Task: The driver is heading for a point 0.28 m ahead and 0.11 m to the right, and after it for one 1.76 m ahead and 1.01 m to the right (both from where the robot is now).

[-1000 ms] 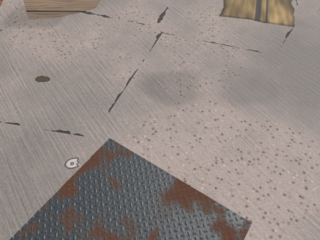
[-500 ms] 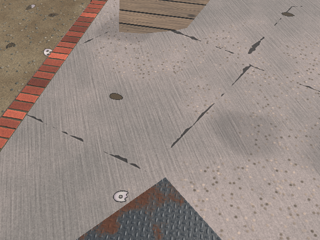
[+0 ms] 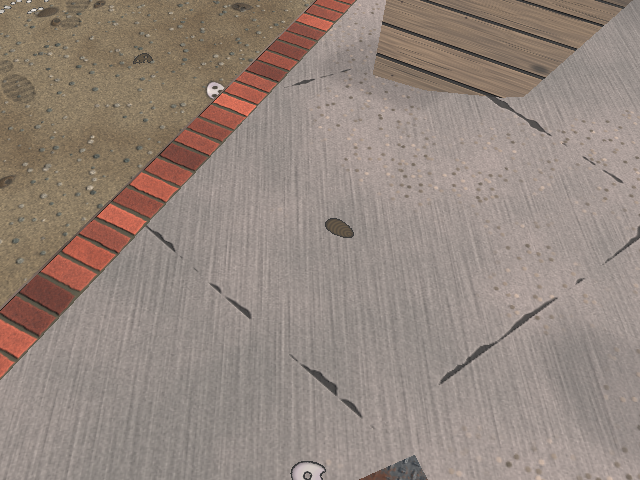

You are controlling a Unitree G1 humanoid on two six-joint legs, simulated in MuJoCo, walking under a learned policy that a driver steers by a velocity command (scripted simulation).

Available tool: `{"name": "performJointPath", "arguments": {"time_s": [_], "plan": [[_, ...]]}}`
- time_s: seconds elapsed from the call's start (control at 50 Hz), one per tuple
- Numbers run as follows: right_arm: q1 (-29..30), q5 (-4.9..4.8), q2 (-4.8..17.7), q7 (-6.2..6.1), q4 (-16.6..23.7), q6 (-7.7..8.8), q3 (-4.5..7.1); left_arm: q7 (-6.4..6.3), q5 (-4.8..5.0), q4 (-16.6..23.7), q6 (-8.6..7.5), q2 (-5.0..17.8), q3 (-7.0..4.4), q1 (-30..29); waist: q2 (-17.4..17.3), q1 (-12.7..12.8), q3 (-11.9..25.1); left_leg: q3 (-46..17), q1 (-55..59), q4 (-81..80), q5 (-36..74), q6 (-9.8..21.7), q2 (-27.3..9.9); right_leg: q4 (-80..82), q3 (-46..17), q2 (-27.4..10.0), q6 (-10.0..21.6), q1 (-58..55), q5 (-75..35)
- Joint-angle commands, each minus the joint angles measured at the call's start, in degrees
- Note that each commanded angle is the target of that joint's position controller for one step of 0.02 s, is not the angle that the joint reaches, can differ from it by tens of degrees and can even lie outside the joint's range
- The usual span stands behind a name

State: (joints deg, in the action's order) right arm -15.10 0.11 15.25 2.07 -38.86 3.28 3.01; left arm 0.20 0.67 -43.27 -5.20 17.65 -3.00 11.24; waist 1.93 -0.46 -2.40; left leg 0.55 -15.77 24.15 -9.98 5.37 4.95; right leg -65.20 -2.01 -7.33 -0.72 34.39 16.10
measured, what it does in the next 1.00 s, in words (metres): walks ahead, turning right: right foot, then left foot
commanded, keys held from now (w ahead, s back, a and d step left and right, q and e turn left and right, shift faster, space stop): w+e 1.00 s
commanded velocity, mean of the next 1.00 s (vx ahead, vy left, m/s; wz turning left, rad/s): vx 0.50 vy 0.00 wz -0.44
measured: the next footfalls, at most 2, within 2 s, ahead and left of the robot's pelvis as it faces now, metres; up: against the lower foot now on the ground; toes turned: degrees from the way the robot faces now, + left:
right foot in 0.38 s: +0.37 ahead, -0.17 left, +0.00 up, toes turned -11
left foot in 0.84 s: +0.69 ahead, -0.06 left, +0.00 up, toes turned -30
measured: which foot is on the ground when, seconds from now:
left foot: down 0.00-0.36, up 0.38-0.82, down 0.84-1.00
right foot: up 0.00-0.36, down 0.38-0.86, up 0.88-1.00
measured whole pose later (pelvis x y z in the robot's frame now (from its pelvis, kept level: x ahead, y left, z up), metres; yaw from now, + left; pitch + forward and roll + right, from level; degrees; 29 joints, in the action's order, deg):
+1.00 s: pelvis +0.57 -0.12 +0.00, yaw -32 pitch +1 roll +1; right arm -12.4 0.6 15.0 0.2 -40.6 5.6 3.1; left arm -0.1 1.4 -39.1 -1.0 18.0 -3.6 17.4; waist 2.9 -0.4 -0.5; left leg 2.4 -16.6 26.3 -11.1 1.3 1.3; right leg -68.4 -4.0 -0.3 0.8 28.8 20.8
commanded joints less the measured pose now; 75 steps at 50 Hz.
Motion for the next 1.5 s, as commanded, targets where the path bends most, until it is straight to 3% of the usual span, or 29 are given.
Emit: {"name": "performJointPath", "arguments": {"time_s": [0.02,0.14,0.26,0.32,0.36,0.38,0.4,0.42,0.44,0.48,0.56,0.66,0.76,0.82,0.84,0.86,0.88,0.92,0.96,1.26,1.3,1.34,1.36,1.38,1.4,1.42,1.44,1.46,1.5], "plan": [[0.92,0.39,7.96,-0.56,2.25,2.31,2.09,-0.44,-0.16,1.57,1.14,3.96,-1.11,3.33,-5.01,1.35,4.24,-10.51,4.58,-13.67,17.89,9.76,-16.14,3.35,-1.18,-2.12,-1.04,3.66,-7.76],[-1.2,0.6,8.44,-1.58,-1.12,2.56,1.93,0.86,0.57,3.11,0.59,2.04,-0.49,-4.67,-4.83,-2.41,0.22,-1.58,9.36,-16.51,14.56,5.41,-15.26,21.89,-1.13,0.94,0.12,5.47,-25.09],[-4.31,-0.19,9.33,-2.19,-4.63,1.04,2.46,3.28,0.5,7.2,0.23,0.97,0.1,-10.94,-4.08,-4.78,-2.67,1.61,21.85,-12.83,21.69,4.48,-19.57,30.46,1.19,3.16,2.92,10.35,-18.75],[-2.51,-0.54,11.5,-3.17,-4.28,-0.24,3.05,3.97,0.23,8.33,0.49,2.66,-0.69,-7.89,-6.83,-1.87,1.42,4.22,24.26,-3.48,46.78,2.4,-19.54,30.91,6.3,7.36,5.75,2.59,-9.29],[-1.16,-0.68,12.11,-4.0,-3.79,-1.06,3.0,3.29,0.21,5.97,0.83,7.16,-3.14,5.19,-6.7,5.62,9.23,7.2,19.1,15.16,56.13,-0.28,-16.9,34.18,7.74,11.62,9.12,-16.76,-10.4],[-2.17,0.21,10.15,-4.31,-2.58,-0.45,2.03,2.23,0.17,4.68,1.3,12.05,-4.73,14.06,-0.38,9.07,15.67,7.8,5.44,32.99,38.01,-2.52,-14.16,34.99,-5.54,3.26,13.18,-35.0,-13.62],[-9.29,1.74,1.75,-2.81,-0.4,1.41,-0.67,2.1,0.53,5.0,0.84,16.24,-5.21,13.67,13.58,2.28,21.74,1.98,-20.93,52.96,-20.48,-6.32,-0.72,39.14,-38.2,-10.93,25.05,-55.59,-6.65],[-3.55,-0.09,7.32,-1.63,-0.55,3.57,0.15,1.88,0.69,5.18,0.84,10.75,-4.03,16.34,7.34,7.57,25.74,-8.0,-27.77,57.94,-22.36,-5.36,-2.06,45.05,-44.1,-11.17,24.67,-59.23,-0.46],[2.07,-2.1,9.21,-1.04,1.59,4.74,0.62,1.53,0.31,5.35,0.84,8.72,-3.42,13.68,4.79,7.9,16.9,-7.77,-31.66,56.02,-17.15,-4.33,-5.09,46.3,-35.13,-9.4,21.5,-53.19,-2.73],[5.07,-0.08,8.72,-1.59,2.17,5.23,0.65,1.3,0.25,7.21,1.15,6.59,-2.68,6.22,-3.36,3.41,7.84,-6.19,-26.99,45.76,-10.79,-4.64,-9.03,47.88,-24.62,-5.11,18.6,-36.28,-14.05],[1.86,0.9,7.09,-2.07,2.04,2.74,0.73,0.47,-0.19,8.3,1.09,6.48,-2.4,2.94,-0.25,-0.87,4.68,-4.41,-19.97,36.26,-7.7,-8.1,-10.34,51.76,-17.22,-1.55,18.94,-22.41,-24.15],[12.12,0.77,4.16,-2.01,4.16,2.64,-0.51,-0.85,0.61,6.59,1.91,8.37,-2.99,5.98,2.16,2.97,3.19,-2.59,-14.12,14.53,11.45,-9.96,-6.53,50.48,-11.42,3.86,14.33,-16.74,-18.98],[16.15,-0.45,7.01,-1.02,5.44,3.74,0.71,-1.15,1.04,5.08,2.85,8.05,-3.02,9.42,3.84,4.08,3.78,-5.25,-11.01,4.79,10.88,-8.23,-4.47,44.73,-19.78,0.92,12.27,-24.01,-11.4],[8.34,-0.36,9.18,-1.27,3.65,4.52,2.3,-1.12,0.58,5.76,3.14,6.5,-2.68,7.29,5.4,-0.78,5.9,-4.37,0.13,0.74,7.09,-4.57,-4.91,36.98,-21.71,2.28,9.62,-24.43,-13.73],[1.15,0.65,11.53,-1.73,3.0,4.8,3.17,-0.86,0.1,6.69,2.87,3.49,-1.57,6.72,2.41,-4.27,12.15,-9.9,12.83,1.91,5.55,-1.22,-11.61,25.2,-18.31,5.17,7.59,-19.81,-11.49],[-6.24,1.68,16.36,-2.05,1.66,4.19,4.51,-0.91,0.99,7.88,2.37,0.12,-0.46,13.21,-11.67,-3.71,20.87,-31.14,34.25,0.23,-4.23,7.5,-24.62,5.65,-9.58,13.24,3.14,-1.27,3.89],[-7.99,0.22,14.22,-1.55,0.78,3.6,4.25,-0.92,1.3,8.29,2.05,2.96,-0.49,14.59,-19.64,-3.61,21.23,-47.06,36.13,-5.34,-17.73,9.84,-29.86,-4.86,-8.26,11.13,2.14,9.24,18.06],[-2.54,0.02,8.53,-1.99,1.89,2.8,2.55,-0.84,0.94,8.59,2.74,7.95,-2.01,6.41,-8.06,-4.38,7.97,-32.49,22.2,-7.35,-17.98,5.59,-25.55,-10.04,-6.45,6.15,1.43,11.88,8.97],[1.14,0.58,6.18,-2.09,1.25,2.6,1.63,-0.4,0.42,9.53,3.05,6.44,-2.32,3.96,-7.6,-1.84,2.47,-21.37,11.69,-10.28,-6.65,4.33,-21.15,-5.64,-5.74,2.93,1.4,8.41,3.63],[-2.68,-1.17,12.31,-2.39,-6.15,1.3,3.46,3.07,0.87,14.3,3.18,1.13,-0.8,-11.18,-5.72,-4.55,-2.4,5.9,17.75,-12.96,17.42,2.35,-20.91,26.94,3.26,2.86,2.84,4.29,-13.88],[-2.29,-1.74,13.88,-2.61,-6.34,0.62,3.97,3.32,0.52,14.74,3.39,2.74,-1.64,-9.76,-7.04,-2.48,-0.68,8.18,20.22,-7.19,34.07,1.21,-21.24,28.64,6.1,5.71,5.16,-0.59,-7.88],[-1.26,-2.24,14.92,-3.1,-6.11,-0.2,4.27,2.92,0.33,12.23,3.84,6.37,-3.86,1.46,-7.28,4.57,5.97,11.13,18.5,9.17,49.15,-0.65,-19.54,32.37,8.92,10.61,8.49,-16.35,-7.03],[-1.85,-1.65,13.11,-3.39,-5.61,-0.08,3.53,1.96,0.54,9.45,4.28,10.03,-5.85,11.81,-4.52,9.35,11.21,11.7,7.89,23.91,41.11,-2.8,-17.45,33.96,4.92,10.24,10.94,-33.58,-9.63],[-6.06,1.23,5.31,-2.78,-2.32,0.87,0.96,0.98,1.13,9.05,4.29,17.16,-7.05,13.28,11.7,4.73,15.4,10.68,-18.49,45.73,-9.25,-6.47,-8.6,35.77,-23.59,-5.41,19.66,-54.24,-5.88],[-3.39,0.13,6.73,-2.05,-0.96,3.11,0.43,1.3,0.9,11.2,3.21,15.35,-6.02,14.26,10.5,6.33,26.2,-3.62,-27.25,56.24,-24.52,-6.77,-3.05,46.08,-47.15,-12.39,26.08,-59.73,4.3],[2.9,-2.25,10.82,-1.44,0.65,4.31,1.59,1.64,0.33,10.44,2.37,11.24,-4.74,12.91,5.48,8.01,19.3,-6.34,-32.72,56.59,-19.2,-5.72,-6.39,47.9,-39.58,-10.66,22.38,-55.85,3.02],[4.65,-2.32,10.04,-1.44,1.29,5.0,1.11,1.59,0.42,10.13,1.93,9.62,-4.2,10.42,3.05,6.11,12.89,-5.62,-32.05,52.0,-14.3,-4.84,-8.59,47.97,-32.09,-8.26,20.31,-47.54,-0.85],[4.15,-1.03,9.64,-1.83,0.23,5.05,1.12,1.47,0.3,10.43,1.84,7.56,-3.47,6.14,-0.81,3.21,9.13,-5.29,-28.49,46.93,-10.96,-5.1,-10.86,48.15,-25.96,-6.16,18.37,-39.15,-7.08],[1.27,-0.21,9.94,-1.68,-1.38,3.62,1.58,1.14,-0.82,11.25,1.63,4.7,-2.26,1.62,0.95,-0.33,6.99,-4.97,-20.99,42.0,-7.45,-5.94,-13.09,50.49,-19.35,-3.97,17.37,-29.27,-17.07]]}}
